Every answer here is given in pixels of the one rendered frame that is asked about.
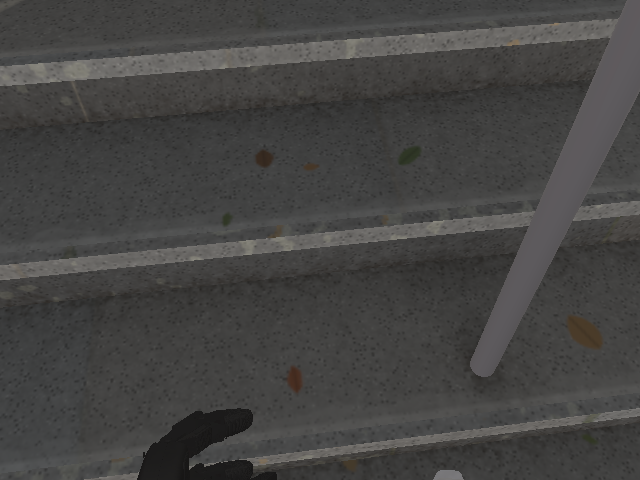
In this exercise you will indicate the robot left hand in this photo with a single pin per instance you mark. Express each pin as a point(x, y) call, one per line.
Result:
point(169, 458)

